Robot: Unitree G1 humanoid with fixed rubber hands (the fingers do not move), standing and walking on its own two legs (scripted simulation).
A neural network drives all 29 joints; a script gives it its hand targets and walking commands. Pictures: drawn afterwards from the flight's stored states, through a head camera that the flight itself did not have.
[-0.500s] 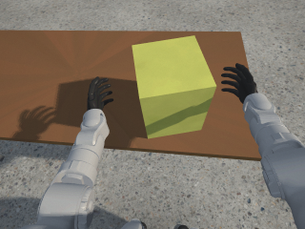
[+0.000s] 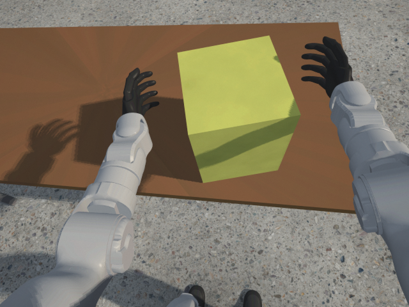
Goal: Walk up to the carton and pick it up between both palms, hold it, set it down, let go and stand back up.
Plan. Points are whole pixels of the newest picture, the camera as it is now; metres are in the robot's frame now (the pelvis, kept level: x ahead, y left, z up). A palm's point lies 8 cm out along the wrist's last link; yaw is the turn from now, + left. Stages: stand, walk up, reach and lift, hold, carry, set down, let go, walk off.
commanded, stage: reach and lift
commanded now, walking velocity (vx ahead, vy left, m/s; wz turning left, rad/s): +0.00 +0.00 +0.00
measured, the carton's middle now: (232, 117) +0.52 +0.05 -0.06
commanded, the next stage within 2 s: none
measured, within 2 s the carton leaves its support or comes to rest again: neither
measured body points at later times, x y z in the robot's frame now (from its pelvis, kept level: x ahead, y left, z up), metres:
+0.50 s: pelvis +0.01 +0.00 +0.00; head +0.16 -0.01 +0.42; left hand +0.45 +0.24 +0.02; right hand +0.55 -0.12 +0.03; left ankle -0.01 +0.14 -0.72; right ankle +0.01 -0.09 -0.72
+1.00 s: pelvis -0.01 +0.00 -0.02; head +0.19 -0.02 +0.38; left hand +0.45 +0.20 -0.03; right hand +0.53 -0.11 -0.04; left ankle -0.01 +0.14 -0.72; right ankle +0.01 -0.09 -0.72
